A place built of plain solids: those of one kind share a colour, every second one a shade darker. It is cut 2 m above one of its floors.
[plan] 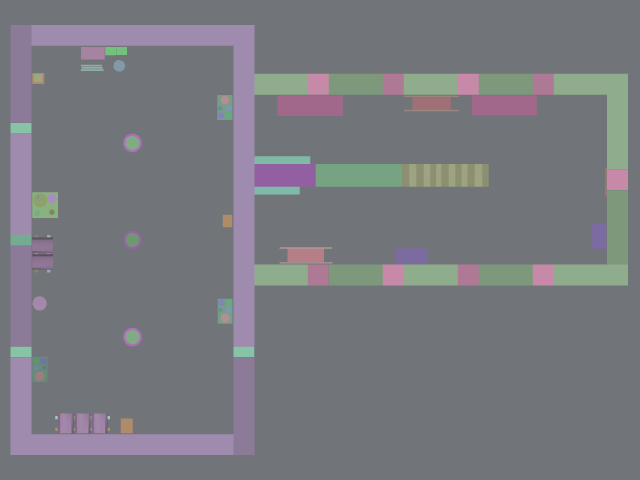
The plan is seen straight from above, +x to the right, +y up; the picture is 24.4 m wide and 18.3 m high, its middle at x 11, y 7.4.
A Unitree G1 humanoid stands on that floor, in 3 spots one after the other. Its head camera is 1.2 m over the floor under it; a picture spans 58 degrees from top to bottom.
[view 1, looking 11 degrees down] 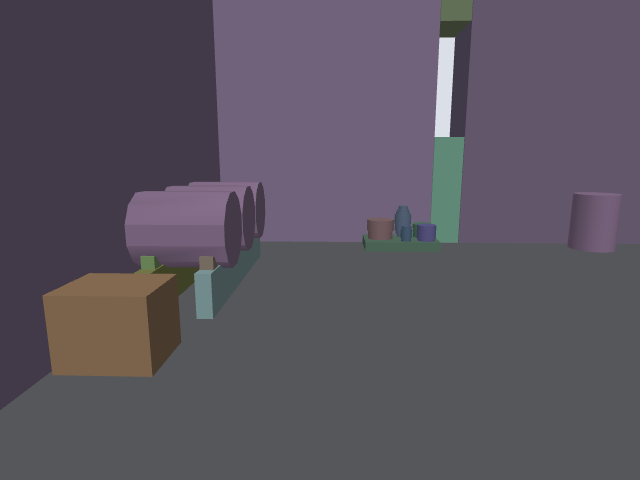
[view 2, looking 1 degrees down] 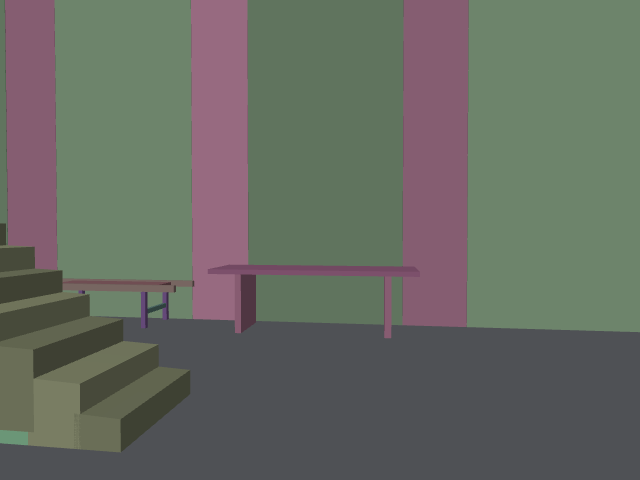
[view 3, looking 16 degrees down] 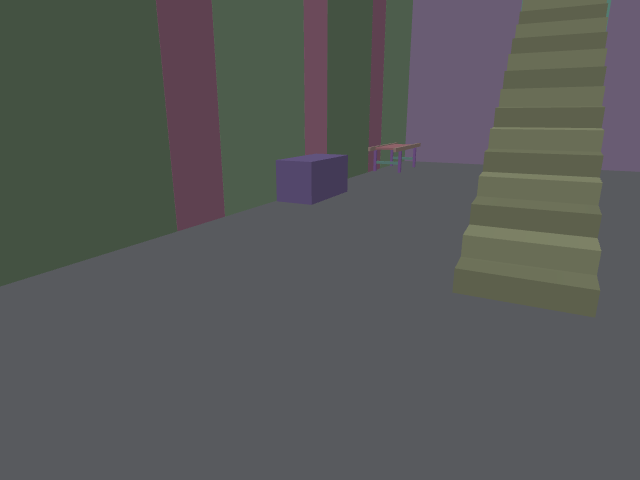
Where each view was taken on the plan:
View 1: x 6.03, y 1.60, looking -178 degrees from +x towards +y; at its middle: wall_undercroft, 6.15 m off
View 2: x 18.83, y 7.27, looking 98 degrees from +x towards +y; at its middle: wall_vestibule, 5.73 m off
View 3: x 20.38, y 9.89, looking -153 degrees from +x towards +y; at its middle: ground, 4.35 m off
